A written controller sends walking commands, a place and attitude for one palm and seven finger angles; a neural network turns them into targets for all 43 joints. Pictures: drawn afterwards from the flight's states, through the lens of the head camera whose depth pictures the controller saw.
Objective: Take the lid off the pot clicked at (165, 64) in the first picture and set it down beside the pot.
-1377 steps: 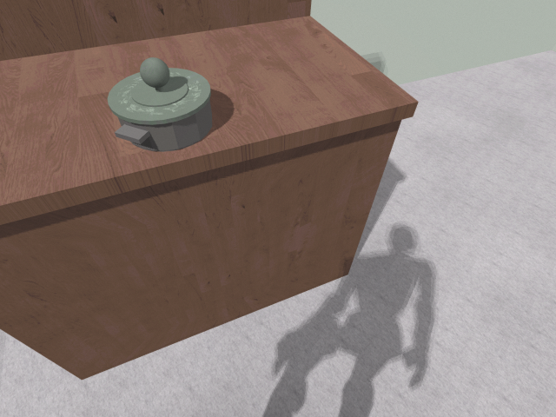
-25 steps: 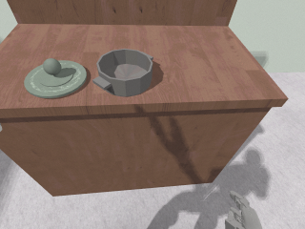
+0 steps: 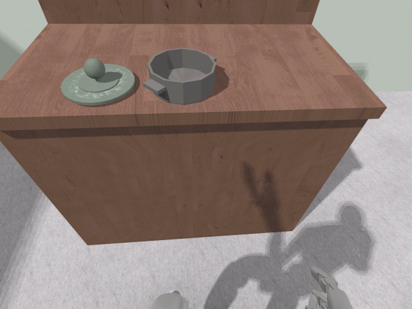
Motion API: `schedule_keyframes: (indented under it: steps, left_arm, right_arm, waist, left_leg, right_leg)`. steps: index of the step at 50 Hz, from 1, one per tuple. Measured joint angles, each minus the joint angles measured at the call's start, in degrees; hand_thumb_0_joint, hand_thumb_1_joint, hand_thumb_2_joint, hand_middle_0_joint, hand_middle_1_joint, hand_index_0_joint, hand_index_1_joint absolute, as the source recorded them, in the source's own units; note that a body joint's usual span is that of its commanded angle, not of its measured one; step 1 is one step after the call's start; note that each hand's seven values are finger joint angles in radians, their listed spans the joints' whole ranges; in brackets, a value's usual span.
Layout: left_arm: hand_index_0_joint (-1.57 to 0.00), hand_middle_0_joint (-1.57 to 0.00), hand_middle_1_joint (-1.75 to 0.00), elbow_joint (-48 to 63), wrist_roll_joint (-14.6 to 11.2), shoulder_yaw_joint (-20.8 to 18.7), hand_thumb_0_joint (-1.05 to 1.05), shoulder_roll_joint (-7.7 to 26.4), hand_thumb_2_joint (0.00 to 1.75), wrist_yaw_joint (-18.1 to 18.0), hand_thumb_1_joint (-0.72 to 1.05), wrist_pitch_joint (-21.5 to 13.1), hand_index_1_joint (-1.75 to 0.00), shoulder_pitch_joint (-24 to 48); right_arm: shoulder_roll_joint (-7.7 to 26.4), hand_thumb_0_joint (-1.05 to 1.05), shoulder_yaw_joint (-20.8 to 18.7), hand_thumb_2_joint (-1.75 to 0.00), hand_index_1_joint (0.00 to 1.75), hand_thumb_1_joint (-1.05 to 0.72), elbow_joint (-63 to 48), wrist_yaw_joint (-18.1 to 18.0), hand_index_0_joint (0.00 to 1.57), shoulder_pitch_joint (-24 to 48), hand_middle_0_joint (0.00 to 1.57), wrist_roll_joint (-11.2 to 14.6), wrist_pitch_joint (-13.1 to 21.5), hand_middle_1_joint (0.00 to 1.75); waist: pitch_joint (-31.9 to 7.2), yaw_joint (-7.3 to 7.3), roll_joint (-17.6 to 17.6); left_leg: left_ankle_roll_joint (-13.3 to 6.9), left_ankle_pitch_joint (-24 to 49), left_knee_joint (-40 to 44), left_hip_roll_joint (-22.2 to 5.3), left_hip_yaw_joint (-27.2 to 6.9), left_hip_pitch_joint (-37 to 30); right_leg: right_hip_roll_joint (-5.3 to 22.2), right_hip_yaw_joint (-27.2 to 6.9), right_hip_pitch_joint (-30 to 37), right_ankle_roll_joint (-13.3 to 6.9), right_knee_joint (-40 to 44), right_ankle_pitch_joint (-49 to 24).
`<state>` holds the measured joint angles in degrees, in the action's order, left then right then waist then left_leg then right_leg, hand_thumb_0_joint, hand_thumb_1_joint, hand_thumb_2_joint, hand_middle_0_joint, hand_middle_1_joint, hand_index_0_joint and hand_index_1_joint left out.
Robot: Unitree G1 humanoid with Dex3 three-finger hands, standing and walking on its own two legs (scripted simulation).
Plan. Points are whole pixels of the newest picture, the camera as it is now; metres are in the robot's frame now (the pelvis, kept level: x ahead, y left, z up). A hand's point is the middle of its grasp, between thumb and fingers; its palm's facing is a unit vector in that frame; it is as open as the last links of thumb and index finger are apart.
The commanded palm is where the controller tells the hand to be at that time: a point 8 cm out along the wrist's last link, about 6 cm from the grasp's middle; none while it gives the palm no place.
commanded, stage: step back with the hand held close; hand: left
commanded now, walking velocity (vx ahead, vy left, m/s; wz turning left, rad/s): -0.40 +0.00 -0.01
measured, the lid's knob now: (94, 68) +0.64 +0.32 +0.13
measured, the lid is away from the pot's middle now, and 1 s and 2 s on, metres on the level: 0.23 0.23 0.23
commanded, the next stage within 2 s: stop stepping back and stand still in 0.08 s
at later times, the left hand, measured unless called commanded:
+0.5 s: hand out of the picture +0.07 +0.24 +0.34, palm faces +0.55 -0.78 -0.30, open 7.4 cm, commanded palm +0.03 +0.30 +0.30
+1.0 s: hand out of the picture +0.11 +0.25 +0.31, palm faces +0.51 -0.78 -0.37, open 7.4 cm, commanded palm none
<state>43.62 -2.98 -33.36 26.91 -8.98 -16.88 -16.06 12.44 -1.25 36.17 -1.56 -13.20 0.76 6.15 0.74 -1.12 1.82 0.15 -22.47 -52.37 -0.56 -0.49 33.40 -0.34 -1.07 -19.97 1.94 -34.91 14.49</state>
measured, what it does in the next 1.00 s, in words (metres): walks backwards: left foot, then right foot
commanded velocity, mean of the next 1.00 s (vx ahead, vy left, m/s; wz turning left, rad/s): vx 0.04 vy -0.03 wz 0.00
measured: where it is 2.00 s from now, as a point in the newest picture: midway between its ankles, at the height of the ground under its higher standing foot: outside the picture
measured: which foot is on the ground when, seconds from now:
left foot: up 0.00-0.08, down 0.10-0.38, up 0.40-0.54, down 0.56-1.00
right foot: down 0.00-0.10, up 0.12-0.36, down 0.38-1.00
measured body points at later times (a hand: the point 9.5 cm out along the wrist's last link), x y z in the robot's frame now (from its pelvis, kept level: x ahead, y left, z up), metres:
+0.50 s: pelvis -0.11 +0.02 +0.01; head -0.14 +0.03 +0.46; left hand +0.03 +0.28 +0.36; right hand +0.03 -0.22 -0.07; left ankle -0.08 +0.13 -0.69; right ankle -0.13 -0.11 -0.72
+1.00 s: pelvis -0.10 +0.03 +0.01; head -0.12 +0.02 +0.46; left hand +0.08 +0.29 +0.33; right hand +0.03 -0.23 -0.08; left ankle -0.10 +0.14 -0.72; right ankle -0.14 -0.07 -0.72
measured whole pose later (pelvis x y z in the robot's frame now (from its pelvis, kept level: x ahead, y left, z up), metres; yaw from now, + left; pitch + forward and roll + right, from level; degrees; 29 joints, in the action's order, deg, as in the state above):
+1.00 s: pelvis -0.10 +0.03 +0.01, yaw -3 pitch -1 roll -1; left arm 34.5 -2.9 -31.0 27.2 -8.3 -14.6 -15.4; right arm 13.6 -0.6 38.3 -1.6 -13.2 2.1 4.7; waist -2.5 -0.9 2.4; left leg -0.1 -17.9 -33.8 -2.2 1.6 14.8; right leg -2.0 3.8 -10.5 -1.8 -30.5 18.8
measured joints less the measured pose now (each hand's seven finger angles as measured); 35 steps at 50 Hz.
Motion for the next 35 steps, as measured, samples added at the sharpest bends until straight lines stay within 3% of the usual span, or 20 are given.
schedule_keyframes:
  steps: [2,5,7,9,10,12,14,16,18,19,20,22,24,27,29,32,35]
  left_arm:
    - [-0.22,-0.21,-0.31,0.22,0.10,0.22,0.01,0.04,0.90,0.46,0.88,0.22,-0.30,-0.52]
    - [-0.22,-0.21,-0.31,0.14,-0.16,-0.23,0.01,0.74,0.90,0.40,0.88,0.16,-0.30,-0.69]
    - [-0.22,-0.21,-0.31,-0.36,-0.79,-1.26,0.01,1.34,0.90,0.41,0.88,-0.27,-0.30,0.01]
    - [-0.22,-0.21,-0.31,-0.29,-1.74,-1.94,0.01,1.07,0.90,0.58,0.88,0.01,-0.30,-0.20]
    - [-0.21,-0.21,-0.31,-3.14,-1.15,0.71,0.01,0.15,0.90,1.11,0.88,-0.50,-0.30,0.83]
    - [-0.21,-0.21,-0.30,-2.75,-1.81,2.91,0.01,-0.84,0.90,2.19,0.88,5.19,-0.30,1.50]
    - [-0.21,-0.21,-0.31,0.62,-2.84,0.29,0.01,0.38,0.90,1.85,0.88,6.10,-0.30,-3.34]
    - [-0.21,-0.21,-0.31,4.77,-3.15,-1.43,0.01,1.35,0.90,1.23,0.88,6.21,-0.30,-8.14]
    - [-0.21,-0.21,-0.31,7.33,-2.60,-2.48,0.01,3.16,0.90,0.71,0.88,5.54,-0.30,-9.96]
    - [-0.22,-0.21,-0.31,7.86,-2.19,-3.43,0.01,4.72,0.90,0.49,0.88,4.98,-0.30,-9.65]
    - [-0.22,-0.21,-0.31,7.72,-1.84,-3.31,0.01,4.90,0.90,0.57,0.88,4.07,-0.30,-8.01]
    - [-0.22,-0.21,-0.31,5.30,-1.34,-1.46,0.01,3.90,0.90,0.95,0.88,2.58,-0.30,-3.20]
    - [-0.22,-0.22,-0.31,1.00,-1.43,-0.11,0.01,2.67,0.90,0.77,0.88,2.23,-0.30,1.06]
    - [-0.22,-0.21,-0.31,-6.30,-1.63,0.77,0.00,0.31,0.90,-0.17,0.88,3.04,-0.30,5.26]
    - [-0.21,-0.21,-0.30,-9.87,-1.95,1.16,0.00,-1.19,0.90,-0.51,0.88,4.04,-0.30,6.38]
    - [-0.21,-0.20,-0.30,-11.01,-2.09,1.09,0.00,-2.79,0.90,-0.50,0.89,6.10,-0.30,1.95]
    - [-0.21,-0.20,-0.30,-7.24,-1.39,2.15,0.01,-3.30,0.90,-0.08,0.89,7.52,-0.30,-4.93]
  right_arm:
    - [0.04,0.01,-0.08,-0.90,0.30,-0.90,0.93,-0.12,0.20,0.20,0.20,0.17,-0.89,0.29]
    - [0.84,0.01,0.04,-0.90,0.30,-0.90,-0.49,-0.82,0.20,0.15,0.20,0.11,-0.13,0.29]
    - [-0.16,0.01,-0.45,-0.90,0.30,-0.90,-0.50,-0.85,0.20,2.08,0.20,-0.37,0.80,0.29]
    - [-1.45,0.01,-0.52,-0.90,0.30,-0.90,-0.73,-0.23,0.20,3.19,0.20,-1.21,2.22,0.29]
    - [-1.28,0.01,-0.60,-0.90,0.30,-0.90,0.08,0.06,0.20,3.25,0.20,-1.40,3.50,0.29]
    - [-1.89,0.01,-0.45,-0.90,0.30,-0.90,-0.03,1.14,0.20,3.98,0.20,-0.50,2.45,0.29]
    - [-3.33,0.01,0.41,-0.90,0.30,-0.90,-1.90,1.74,0.20,3.73,0.20,-0.32,2.03,0.29]
    - [-4.15,0.01,0.99,-0.90,0.30,-0.90,-3.74,1.80,0.20,2.15,0.20,-0.38,2.17,0.29]
    - [-4.51,0.01,1.60,-0.90,0.30,-0.90,-4.54,1.26,0.20,0.27,0.20,-0.48,1.90,0.30]
    - [-4.63,0.01,1.95,-0.90,0.30,-0.90,-4.76,1.05,0.20,-0.49,0.20,-0.56,1.55,0.30]
    - [-3.97,0.01,2.20,-0.90,0.30,-0.90,-4.07,0.78,0.20,-0.30,0.20,-0.59,1.10,0.30]
    - [-2.21,0.01,2.31,-0.90,0.30,-0.90,-0.99,0.24,0.20,0.11,0.20,-0.30,-0.40,0.30]
    - [-1.17,0.01,2.24,-0.90,0.30,-0.90,1.34,-0.41,0.20,-0.74,0.20,0.52,-2.09,0.30]
    - [0.70,0.01,1.99,-0.90,0.30,-0.90,1.45,-1.50,0.20,-2.52,0.20,1.11,-2.81,0.30]
    - [1.74,0.01,1.35,-0.90,0.30,-0.90,0.63,-2.14,0.20,-2.39,0.20,1.40,-2.43,0.30]
    - [0.94,0.01,1.41,-0.90,0.30,-0.90,-0.76,-2.27,0.20,-1.89,0.20,1.26,-1.94,0.29]
    - [-0.85,0.01,2.07,-0.90,0.30,-0.90,-1.95,-1.59,0.20,-2.90,0.20,0.33,-0.60,0.29]
  waist:
    - [-0.28,0.33,-1.45]
    - [-0.51,-0.39,-1.67]
    - [1.39,-0.14,-3.26]
    - [2.44,-0.08,-3.38]
    - [1.94,-0.49,-1.97]
    - [2.43,-0.31,-1.63]
    - [1.66,-1.18,-2.49]
    - [0.35,-1.14,-2.52]
    - [-1.34,-0.63,-2.93]
    - [-2.47,-0.10,-4.16]
    - [-2.56,0.85,-3.84]
    - [-2.67,1.69,-1.98]
    - [-4.54,2.03,-1.64]
    - [-7.13,0.87,-0.40]
    - [-6.41,-0.73,0.70]
    - [-5.15,-1.98,0.05]
    - [-4.86,-2.84,-1.27]
  left_leg:
    - [-0.02,-0.73,0.12,0.23,0.75,-3.48]
    - [-0.67,6.51,14.03,-1.15,0.58,-11.16]
    - [-1.62,7.31,14.13,-0.44,1.67,-10.04]
    - [-2.09,8.51,15.16,-1.17,2.03,-9.28]
    - [-2.34,9.75,15.08,-1.63,0.99,-7.83]
    - [-1.78,11.37,17.39,-2.31,0.89,-8.53]
    - [-1.67,13.23,19.13,-2.81,1.60,-8.15]
    - [-1.47,14.76,20.99,-3.32,2.14,-7.95]
    - [-0.94,12.98,21.13,-2.85,2.54,-7.15]
    - [-0.45,9.29,19.36,-1.84,3.29,-5.68]
    - [0.07,6.09,15.46,-1.64,2.84,-4.12]
    - [0.53,3.03,6.12,-1.20,1.13,-3.21]
    - [0.08,1.55,3.36,-0.56,1.09,-5.79]
    - [-1.46,-1.17,13.47,-1.47,1.22,-14.17]
    - [-1.48,3.54,17.01,-1.57,0.71,-15.35]
    - [-1.32,5.50,17.09,-1.41,2.21,-15.52]
    - [-0.64,6.53,19.63,-1.77,2.76,-16.14]
  right_leg:
    - [1.17,-0.85,0.32,0.92,1.80,-1.03]
    - [1.76,-0.66,-1.78,1.67,1.39,-2.07]
    - [1.20,-2.54,-5.60,0.39,-6.39,4.37]
    - [-1.58,-3.38,-9.17,-0.32,-17.29,11.86]
    - [-2.73,-2.63,-10.59,-0.04,-21.88,12.81]
    - [-4.14,-2.57,-10.54,0.18,-26.36,14.28]
    - [-3.99,-1.00,-9.04,-0.32,-24.99,14.08]
    - [-3.06,1.52,-4.41,-1.24,-17.00,14.17]
    - [-1.75,3.50,3.04,-2.64,-4.41,13.64]
    - [-0.63,2.60,6.21,-4.16,2.28,13.60]
    - [-0.46,2.32,6.37,-4.45,4.85,7.29]
    - [-0.67,2.68,6.78,-3.41,4.67,2.75]
    - [0.12,2.38,7.46,-2.47,5.00,2.85]
    - [0.93,2.75,7.08,-1.64,4.32,3.74]
    - [1.23,3.29,6.11,-1.21,2.19,4.54]
    - [0.47,1.56,3.97,-1.73,-3.05,8.77]
    - [-0.82,3.25,4.42,-2.14,-1.54,8.18]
